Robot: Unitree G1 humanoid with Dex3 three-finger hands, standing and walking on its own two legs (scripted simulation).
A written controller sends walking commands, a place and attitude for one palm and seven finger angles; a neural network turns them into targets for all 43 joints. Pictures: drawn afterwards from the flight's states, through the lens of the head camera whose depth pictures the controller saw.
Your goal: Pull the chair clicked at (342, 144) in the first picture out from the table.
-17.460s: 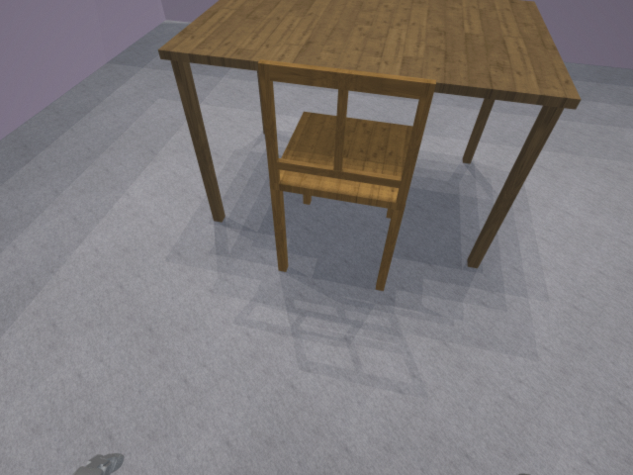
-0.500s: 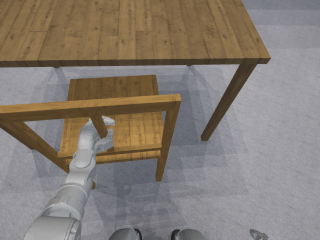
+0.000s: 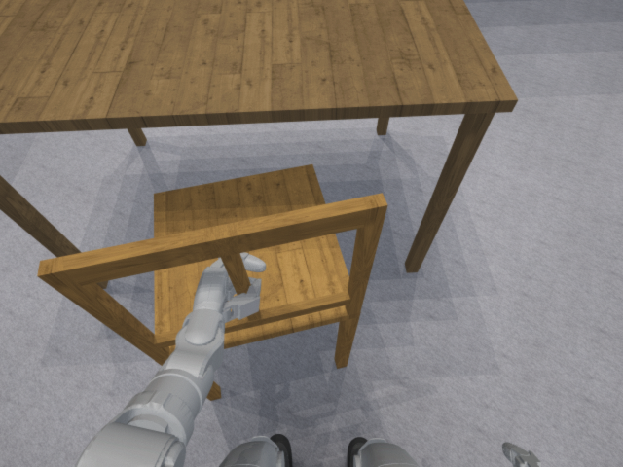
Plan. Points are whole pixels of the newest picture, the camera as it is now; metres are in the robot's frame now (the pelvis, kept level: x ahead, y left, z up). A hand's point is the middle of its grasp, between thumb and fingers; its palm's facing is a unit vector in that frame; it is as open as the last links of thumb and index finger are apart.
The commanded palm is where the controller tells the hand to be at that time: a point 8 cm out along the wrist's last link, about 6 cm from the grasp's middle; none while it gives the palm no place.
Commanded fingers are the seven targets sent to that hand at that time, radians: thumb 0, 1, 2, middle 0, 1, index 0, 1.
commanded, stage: step backward, pulling the chair out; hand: left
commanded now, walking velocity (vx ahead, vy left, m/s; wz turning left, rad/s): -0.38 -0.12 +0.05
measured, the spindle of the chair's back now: (243, 288) +0.38 +0.11 -0.09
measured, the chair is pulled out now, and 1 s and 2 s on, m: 0.16 0.25 0.46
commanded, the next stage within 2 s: none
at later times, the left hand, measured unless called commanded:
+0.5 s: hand (240, 318) +0.32 +0.11 -0.06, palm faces -0.08 -0.98 -0.18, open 5.3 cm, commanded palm +0.31 +0.16 -0.06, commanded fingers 0.00 0.90 0.90 -0.50 -1.45 -0.50 -1.45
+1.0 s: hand (226, 366) +0.25 +0.12 -0.06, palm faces -0.04 -0.98 -0.19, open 5.4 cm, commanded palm +0.25 +0.17 -0.06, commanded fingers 0.00 0.90 0.90 -0.50 -1.45 -0.50 -1.45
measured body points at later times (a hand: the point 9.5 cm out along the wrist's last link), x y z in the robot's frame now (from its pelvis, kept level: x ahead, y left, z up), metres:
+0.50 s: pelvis -0.04 +0.01 -0.01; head +0.04 +0.00 +0.44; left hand +0.32 +0.16 -0.05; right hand +0.05 -0.26 -0.13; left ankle -0.01 +0.15 -0.73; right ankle +0.07 -0.12 -0.72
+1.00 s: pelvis -0.10 -0.01 +0.00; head -0.02 +0.00 +0.44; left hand +0.25 +0.17 -0.05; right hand -0.01 -0.26 -0.13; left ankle -0.05 +0.14 -0.73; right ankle -0.05 -0.13 -0.73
